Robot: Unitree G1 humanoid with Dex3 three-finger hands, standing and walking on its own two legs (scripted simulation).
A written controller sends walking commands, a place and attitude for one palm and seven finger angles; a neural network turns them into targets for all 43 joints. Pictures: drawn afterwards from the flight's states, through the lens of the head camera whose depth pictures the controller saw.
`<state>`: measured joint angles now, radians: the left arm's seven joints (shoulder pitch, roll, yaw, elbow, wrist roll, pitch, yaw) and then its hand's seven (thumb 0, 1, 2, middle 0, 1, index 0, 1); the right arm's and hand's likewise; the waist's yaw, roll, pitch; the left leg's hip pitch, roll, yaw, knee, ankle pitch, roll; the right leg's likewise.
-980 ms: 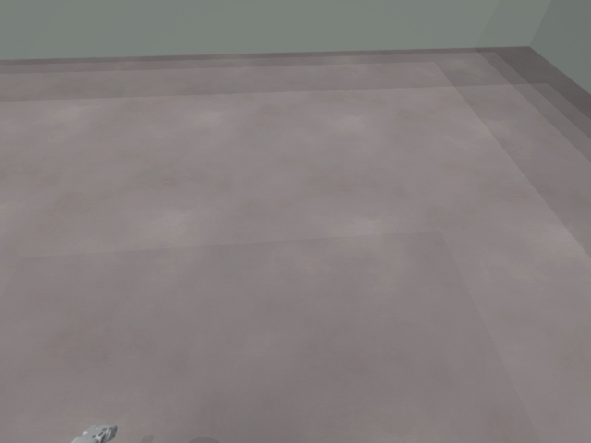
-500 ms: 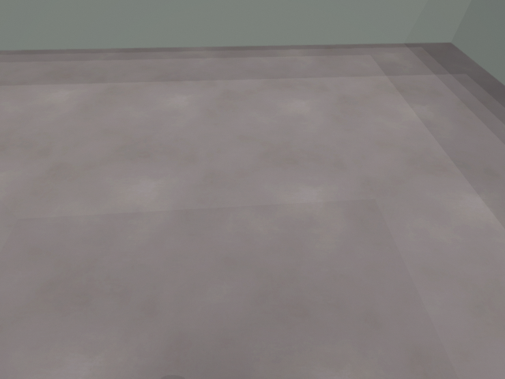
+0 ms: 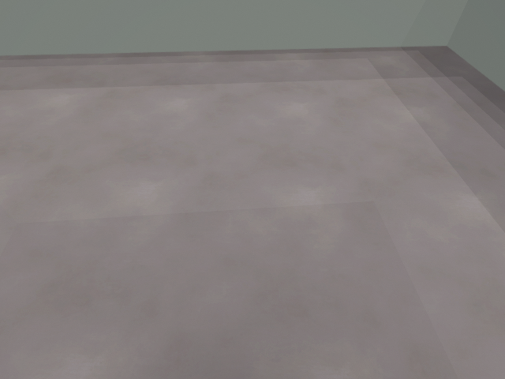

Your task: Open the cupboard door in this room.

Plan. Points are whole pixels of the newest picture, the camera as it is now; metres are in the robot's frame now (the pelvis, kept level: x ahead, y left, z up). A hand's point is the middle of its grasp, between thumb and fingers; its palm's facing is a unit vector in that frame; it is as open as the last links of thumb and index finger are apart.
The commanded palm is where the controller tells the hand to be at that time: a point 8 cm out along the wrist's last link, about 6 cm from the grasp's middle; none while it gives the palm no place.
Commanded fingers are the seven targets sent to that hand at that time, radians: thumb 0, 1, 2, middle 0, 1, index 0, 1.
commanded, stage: turn or walk to find it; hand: left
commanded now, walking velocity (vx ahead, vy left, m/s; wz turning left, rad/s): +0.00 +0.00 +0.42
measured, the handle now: out of the picture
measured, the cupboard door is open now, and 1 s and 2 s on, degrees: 0 0 0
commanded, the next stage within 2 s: none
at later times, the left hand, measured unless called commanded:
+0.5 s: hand out of the picture +0.02 +0.21 -0.17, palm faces +0.17 -0.95 -0.27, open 7.4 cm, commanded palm none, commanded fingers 0.00 0.90 0.90 -0.20 -0.30 -0.20 -0.30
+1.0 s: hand out of the picture -0.14 +0.19 -0.20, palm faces +0.45 -0.86 -0.25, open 7.4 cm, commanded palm none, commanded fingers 0.00 0.90 0.90 -0.20 -0.30 -0.20 -0.30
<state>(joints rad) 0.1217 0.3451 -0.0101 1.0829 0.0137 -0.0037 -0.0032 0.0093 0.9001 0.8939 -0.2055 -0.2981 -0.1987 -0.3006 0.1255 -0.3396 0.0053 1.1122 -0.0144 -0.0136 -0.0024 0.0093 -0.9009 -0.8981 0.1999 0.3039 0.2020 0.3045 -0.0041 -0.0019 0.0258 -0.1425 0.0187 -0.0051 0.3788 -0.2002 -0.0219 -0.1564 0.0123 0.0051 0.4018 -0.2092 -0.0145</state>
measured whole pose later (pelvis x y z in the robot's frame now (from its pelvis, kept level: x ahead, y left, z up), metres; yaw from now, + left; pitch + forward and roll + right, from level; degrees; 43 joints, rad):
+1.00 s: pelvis -0.06 -0.01 -0.02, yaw +25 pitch +0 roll +1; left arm 0.29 0.25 0.05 0.97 0.03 0.04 0.03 0.01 0.90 0.89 -0.21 -0.30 -0.20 -0.30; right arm 0.11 -0.22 -0.04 0.95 -0.01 0.03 0.01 0.01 -0.91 -0.90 0.19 0.30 0.20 0.30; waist 0.04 -0.07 0.08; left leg -0.26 0.00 0.07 0.60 -0.32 0.01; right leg -0.32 -0.13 -0.14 0.82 -0.50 0.04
